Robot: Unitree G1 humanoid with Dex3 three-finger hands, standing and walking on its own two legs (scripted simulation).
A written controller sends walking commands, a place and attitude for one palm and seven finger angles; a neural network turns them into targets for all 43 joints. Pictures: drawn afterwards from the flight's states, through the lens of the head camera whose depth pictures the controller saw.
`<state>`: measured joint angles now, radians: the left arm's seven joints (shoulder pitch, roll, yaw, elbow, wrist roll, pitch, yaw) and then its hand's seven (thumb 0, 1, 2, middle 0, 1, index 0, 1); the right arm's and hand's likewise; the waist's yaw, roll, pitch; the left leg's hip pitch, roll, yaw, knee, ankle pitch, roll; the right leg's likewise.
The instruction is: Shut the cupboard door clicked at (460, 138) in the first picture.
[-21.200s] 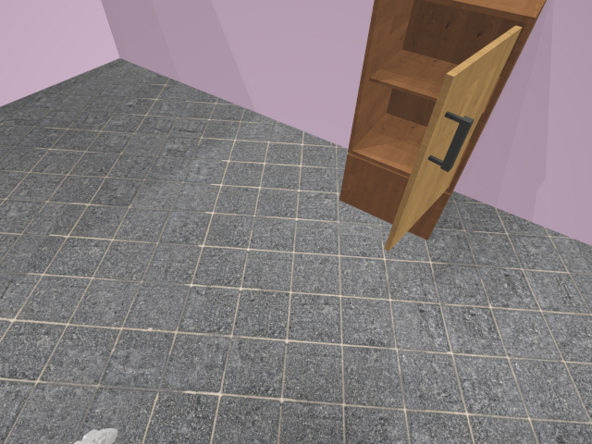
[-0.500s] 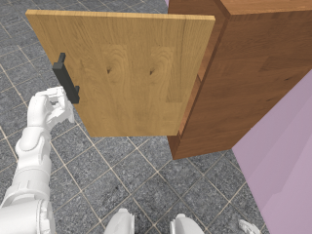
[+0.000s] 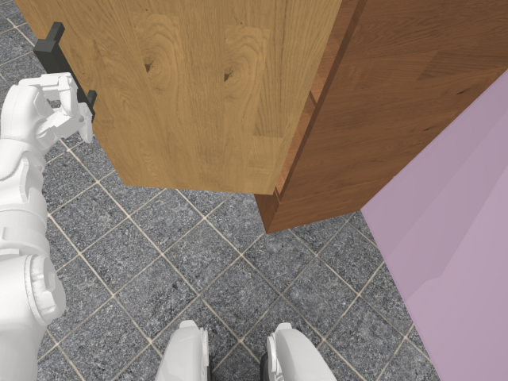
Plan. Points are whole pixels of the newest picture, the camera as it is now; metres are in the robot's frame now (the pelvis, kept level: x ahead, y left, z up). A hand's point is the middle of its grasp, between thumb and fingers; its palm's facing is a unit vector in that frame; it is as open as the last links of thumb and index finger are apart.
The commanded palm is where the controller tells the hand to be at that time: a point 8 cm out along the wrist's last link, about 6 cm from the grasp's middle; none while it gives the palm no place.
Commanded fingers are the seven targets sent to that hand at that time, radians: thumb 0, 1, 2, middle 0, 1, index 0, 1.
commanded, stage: push the door shut along its arc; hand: left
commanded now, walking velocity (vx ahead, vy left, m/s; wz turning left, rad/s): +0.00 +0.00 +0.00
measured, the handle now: (72, 76) +0.56 +0.26 +0.07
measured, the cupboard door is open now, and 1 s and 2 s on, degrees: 72 61 57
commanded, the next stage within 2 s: pull the fist back off the door in 1.10 s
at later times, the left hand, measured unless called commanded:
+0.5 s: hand (118, 83) +0.55 +0.19 +0.08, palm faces -0.19 -0.98 +0.00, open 3.1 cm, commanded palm +0.55 +0.22 +0.08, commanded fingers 0.00 0.90 0.90 -1.30 -1.50 -1.30 -1.50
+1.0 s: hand (140, 64) +0.59 +0.16 +0.08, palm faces -0.30 -0.95 -0.01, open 3.1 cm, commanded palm +0.61 +0.18 +0.08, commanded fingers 0.00 0.90 0.90 -1.30 -1.50 -1.30 -1.50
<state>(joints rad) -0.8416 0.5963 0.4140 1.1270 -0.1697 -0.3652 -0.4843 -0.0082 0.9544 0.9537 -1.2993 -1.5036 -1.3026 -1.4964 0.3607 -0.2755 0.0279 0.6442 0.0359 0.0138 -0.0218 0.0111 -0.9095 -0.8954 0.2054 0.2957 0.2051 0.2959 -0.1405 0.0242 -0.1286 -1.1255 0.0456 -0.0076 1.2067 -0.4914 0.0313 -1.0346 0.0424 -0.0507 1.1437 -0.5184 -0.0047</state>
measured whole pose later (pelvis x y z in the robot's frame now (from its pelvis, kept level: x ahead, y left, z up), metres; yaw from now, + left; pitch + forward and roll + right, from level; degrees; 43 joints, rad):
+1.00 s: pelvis +0.00 +0.00 -0.03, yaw -3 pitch +31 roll -7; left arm -1.35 0.82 0.34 1.34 0.00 -0.19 -0.55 0.02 0.90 0.90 -1.30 -1.50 -1.30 -1.50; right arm 0.37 -0.28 0.08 0.64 0.00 -0.02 -0.04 0.01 -0.91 -0.90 0.21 0.30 0.21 0.30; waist -0.30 0.05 -0.10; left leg -1.37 0.08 -0.04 1.35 -0.53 0.03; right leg -1.26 0.08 -0.08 1.25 -0.54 -0.01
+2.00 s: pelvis +0.01 -0.01 +0.01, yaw +1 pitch +25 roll -3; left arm -0.88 0.37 0.34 1.10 -0.06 -0.45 -0.05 0.02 0.90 0.90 -1.30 -1.50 -1.30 -1.50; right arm 0.39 -0.27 -0.01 0.64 -0.03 0.05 0.06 0.01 -0.91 -0.90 0.20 0.30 0.20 0.30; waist -0.17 0.03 -0.13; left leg -1.10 0.05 -0.02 1.15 -0.49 0.01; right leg -1.01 0.05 -0.06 1.10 -0.52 -0.02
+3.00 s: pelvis +0.04 +0.00 +0.09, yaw +2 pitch +1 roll -1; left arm 0.05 0.31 0.16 0.06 -0.09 -0.05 0.07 0.02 0.90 0.90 -0.98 -1.15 -0.99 -1.15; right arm 0.17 -0.22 0.05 0.54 0.06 0.02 -0.09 0.01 -0.91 -0.90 0.20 0.30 0.20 0.30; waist 0.03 0.04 -0.04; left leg -0.30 -0.01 0.02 0.58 -0.30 0.03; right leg -0.23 0.00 -0.02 0.55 -0.34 0.00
